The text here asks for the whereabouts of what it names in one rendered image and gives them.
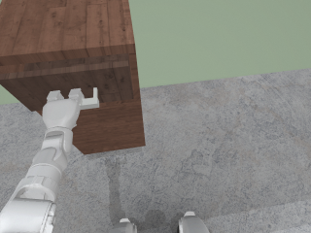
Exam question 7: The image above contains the handle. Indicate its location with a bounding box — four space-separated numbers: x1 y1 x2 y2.
79 87 99 110

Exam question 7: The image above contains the right robot shin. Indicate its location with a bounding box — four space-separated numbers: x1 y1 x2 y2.
184 211 195 216

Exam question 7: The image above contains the left robot shin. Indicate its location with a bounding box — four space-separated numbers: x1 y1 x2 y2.
120 218 130 222

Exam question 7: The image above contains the drawer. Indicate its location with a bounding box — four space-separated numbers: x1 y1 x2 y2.
0 53 134 112

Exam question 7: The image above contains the robot shin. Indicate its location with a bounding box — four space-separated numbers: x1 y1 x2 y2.
184 211 195 216
120 218 130 222

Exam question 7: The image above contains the left robot hand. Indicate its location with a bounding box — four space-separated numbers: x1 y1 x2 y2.
42 88 85 130

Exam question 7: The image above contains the robot left upper arm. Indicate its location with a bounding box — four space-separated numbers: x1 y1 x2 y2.
0 197 57 233

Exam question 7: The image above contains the cabinet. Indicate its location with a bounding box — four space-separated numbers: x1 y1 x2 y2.
0 0 146 155

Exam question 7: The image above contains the robot left forearm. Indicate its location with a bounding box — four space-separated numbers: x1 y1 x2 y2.
0 126 73 223

